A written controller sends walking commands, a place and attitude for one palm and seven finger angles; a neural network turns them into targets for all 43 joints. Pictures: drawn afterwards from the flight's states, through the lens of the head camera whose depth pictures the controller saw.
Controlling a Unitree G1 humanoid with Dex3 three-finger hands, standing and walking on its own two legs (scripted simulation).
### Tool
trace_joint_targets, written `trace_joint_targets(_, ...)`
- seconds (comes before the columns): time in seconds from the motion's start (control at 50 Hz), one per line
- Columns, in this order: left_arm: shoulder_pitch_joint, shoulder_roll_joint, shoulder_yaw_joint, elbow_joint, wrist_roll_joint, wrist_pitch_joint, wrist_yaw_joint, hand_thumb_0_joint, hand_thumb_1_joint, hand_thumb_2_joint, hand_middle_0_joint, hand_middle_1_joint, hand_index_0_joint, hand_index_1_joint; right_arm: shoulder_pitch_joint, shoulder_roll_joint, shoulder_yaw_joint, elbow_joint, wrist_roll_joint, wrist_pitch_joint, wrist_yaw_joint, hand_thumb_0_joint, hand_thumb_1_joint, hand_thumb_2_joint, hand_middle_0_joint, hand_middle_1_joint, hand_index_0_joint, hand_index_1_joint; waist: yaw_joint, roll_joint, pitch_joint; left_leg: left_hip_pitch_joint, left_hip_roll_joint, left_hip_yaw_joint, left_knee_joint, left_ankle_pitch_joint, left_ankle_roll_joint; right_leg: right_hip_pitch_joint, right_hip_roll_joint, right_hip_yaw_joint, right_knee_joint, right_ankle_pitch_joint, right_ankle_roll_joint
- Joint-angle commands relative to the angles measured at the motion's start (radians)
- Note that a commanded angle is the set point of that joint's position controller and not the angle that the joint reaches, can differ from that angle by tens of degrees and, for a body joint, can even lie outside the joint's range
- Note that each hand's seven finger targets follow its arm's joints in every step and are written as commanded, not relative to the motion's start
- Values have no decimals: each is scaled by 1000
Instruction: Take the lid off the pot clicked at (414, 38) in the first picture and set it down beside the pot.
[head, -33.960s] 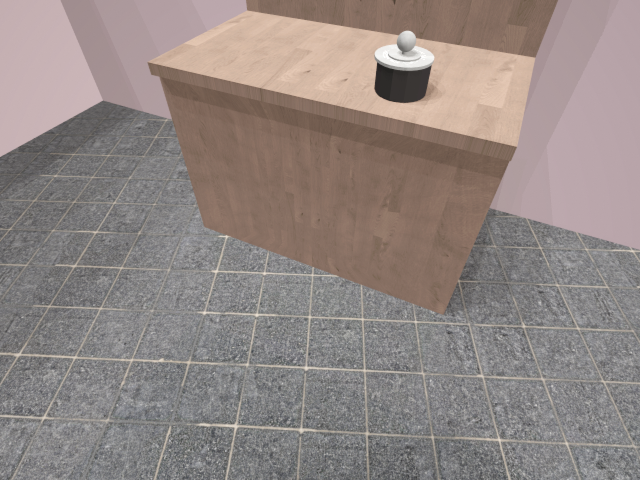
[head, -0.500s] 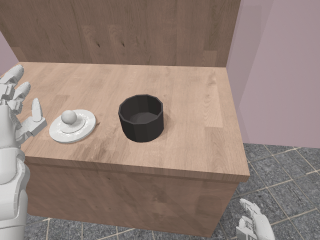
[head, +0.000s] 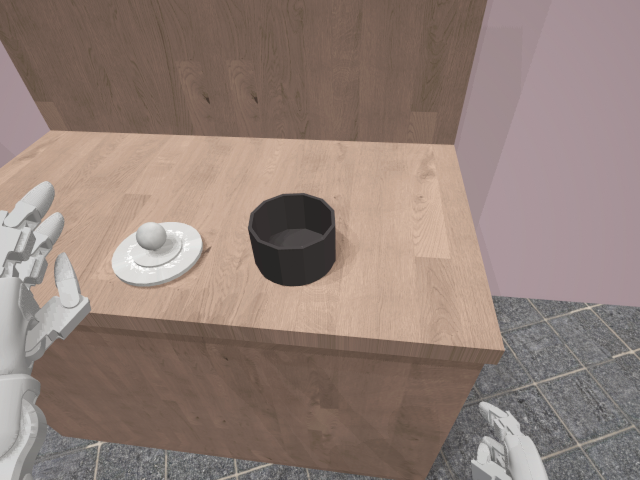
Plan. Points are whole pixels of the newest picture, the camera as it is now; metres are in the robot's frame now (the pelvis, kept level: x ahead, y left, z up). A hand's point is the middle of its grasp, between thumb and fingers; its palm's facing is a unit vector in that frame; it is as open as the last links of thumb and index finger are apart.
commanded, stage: draw the hand back to the body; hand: left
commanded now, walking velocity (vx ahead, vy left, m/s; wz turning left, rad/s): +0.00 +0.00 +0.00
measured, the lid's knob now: (151, 236) +0.48 +0.35 +0.03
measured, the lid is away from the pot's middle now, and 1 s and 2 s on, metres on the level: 0.25 0.25 0.25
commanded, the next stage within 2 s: step back with the hand held close in 0.32 s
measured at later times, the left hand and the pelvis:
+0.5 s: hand (28, 330) +0.18 +0.27 +0.20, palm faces +0.44 -0.82 -0.36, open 7.4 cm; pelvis -0.01 +0.03 +0.00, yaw +1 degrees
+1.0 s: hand (6, 357) +0.16 +0.29 +0.19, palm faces +0.32 -0.80 -0.51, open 7.4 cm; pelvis -0.04 +0.06 -0.02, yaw -1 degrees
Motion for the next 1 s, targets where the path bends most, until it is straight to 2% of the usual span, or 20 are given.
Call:
trace_joint_targets(0.0,-55,194,119,-243,-3,-66,12,0,900,900,-200,-300,-200,-300,-171,-96,-32,-178,0,-65,-7,0,-900,-900,200,300,200,300,17,-28,-66,74,17,-17,-37,132,36,-107,-61,23,-88,149,14)
trace_joint_targets(0.1,20,166,93,-307,1,-62,9,0,900,900,-200,-300,-200,-300,-174,-91,-30,-190,-2,-67,-6,0,-900,-900,200,300,200,300,17,-31,-45,63,17,-26,-40,105,34,-120,-60,23,-96,105,13)
trace_joint_targets(0.14,44,184,104,-385,10,-73,15,0,900,900,-200,-300,-200,-300,-173,-90,-30,-196,-7,-77,-5,0,-900,-900,200,300,200,300,21,34,-73,71,15,-31,-42,104,30,-109,-58,23,-87,102,8)
trace_joint_targets(0.24,29,156,90,-307,14,-51,24,0,900,900,-200,-300,-200,-300,-161,-91,-27,-180,-7,-72,-14,0,-900,-900,200,300,200,300,10,-37,-10,45,18,-42,-53,71,28,-139,-49,12,-94,65,9)
trace_joint_targets(0.28,59,144,79,-310,12,-44,20,0,900,900,-200,-300,-200,-300,-164,-90,-26,-186,-5,-68,-13,0,-900,-900,200,300,200,300,14,-37,-13,47,19,-45,-56,74,29,-134,-51,14,-93,66,9)
trace_joint_targets(0.32,10,182,92,-412,18,-56,24,0,900,900,-200,-300,-200,-300,-172,-89,-25,-193,-6,-81,-10,0,-900,-900,200,300,200,300,14,25,-60,69,19,-51,-52,87,27,-111,-53,21,-77,82,6)
trace_joint_targets(0.34,32,166,91,-367,22,-51,26,0,900,900,-200,-300,-200,-300,-167,-89,-23,-185,-12,-81,-10,0,-900,-900,200,300,200,300,20,35,-50,53,15,-53,-57,88,24,-112,-51,16,-77,84,3)
trace_joint_targets(0.4,48,156,88,-339,19,-37,27,0,900,900,-200,-300,-200,-300,-162,-88,-22,-184,-9,-75,-8,0,-900,-900,200,300,200,300,20,-10,-33,43,22,-61,-67,87,21,-111,-47,9,-73,79,2)
trace_joint_targets(0.42,-136,331,268,-454,11,-99,35,0,900,900,-200,-300,-200,-300,-148,-99,-8,-249,7,-48,-2,0,-900,-900,200,300,200,300,-2,50,97,-59,46,-86,-71,-49,45,-184,-94,82,-96,67,6)
trace_joint_targets(0.44,-146,310,254,-431,27,-123,32,0,900,900,-200,-300,-200,-300,-142,-88,-18,-221,-4,-49,-3,0,-900,-900,200,300,200,300,-1,-67,87,-102,38,-96,-44,-77,52,-181,-107,115,-109,64,10)
trace_joint_targets(0.46,-37,259,227,-329,27,-119,26,0,900,900,-200,-300,-200,-300,-124,-93,-32,-212,-7,-48,1,0,-900,-900,200,300,200,300,-7,-192,79,-88,34,-97,1,-52,55,-199,-126,146,-125,59,10)
trace_joint_targets(0.48,32,205,182,-305,32,-115,16,0,900,900,-200,-300,-200,-300,-119,-93,-39,-211,-8,-45,9,0,-900,-900,200,300,200,300,-14,-194,48,-62,33,-85,44,-7,56,-208,-150,171,-125,101,10)
trace_joint_targets(0.52,88,168,145,-347,34,-126,4,0,900,900,-200,-300,-200,-300,-118,-98,-44,-222,-5,-39,22,0,-900,-900,200,300,200,300,-22,-94,-31,-47,45,-79,57,62,54,-170,-172,156,-71,205,10)
trace_joint_targets(0.56,154,169,143,-377,38,-130,1,0,900,900,-200,-300,-200,-300,-107,-112,-52,-239,-2,-28,22,0,-900,-900,200,300,200,300,-19,-15,-84,-64,74,-96,25,109,58,-134,-158,115,0,257,21)
trace_joint_targets(0.66,239,238,227,-519,40,-146,11,0,900,900,-200,-300,-200,-300,-87,-114,-62,-283,-3,-6,18,0,-900,-900,200,300,200,300,-10,12,-173,-108,133,-158,-6,299,74,-98,-109,58,134,266,42)
trace_joint_targets(0.72,256,277,264,-598,38,-152,20,0,900,900,-200,-300,-200,-300,-72,-117,-72,-296,-3,-10,17,0,-900,-900,200,300,200,300,-13,71,-207,-81,173,-187,-10,440,78,-143,-92,47,203,108,50)
trace_joint_targets(0.78,279,248,252,-584,42,-146,24,0,900,900,-200,-300,-200,-300,-44,-111,-78,-285,-16,-23,19,0,-900,-900,200,300,200,300,-18,128,-168,-86,215,-205,-25,473,86,-210,-80,34,247,-103,53)
trace_joint_targets(0.84,284,235,253,-554,44,-143,31,0,900,900,-200,-300,-200,-300,-23,-109,-82,-270,-14,-35,21,0,-900,-900,200,300,200,300,-26,74,-156,-93,219,-201,15,478,87,-212,-86,35,208,-83,49)
trace_joint_targets(0.88,273,232,254,-517,45,-137,30,0,900,900,-200,-300,-200,-300,-26,-112,-83,-269,-10,-36,18,0,-900,-900,200,300,200,300,-31,22,-138,-153,216,-193,28,385,80,-174,-96,32,180,-36,51)
trace_joint_targets(0.98,247,220,249,-491,47,-138,31,0,900,900,-200,-300,-200,-300,-33,-116,-81,-299,7,-35,12,0,-900,-900,200,300,200,300,-43,2,-72,-406,170,-176,-13,-217,73,-113,-114,42,218,1,36)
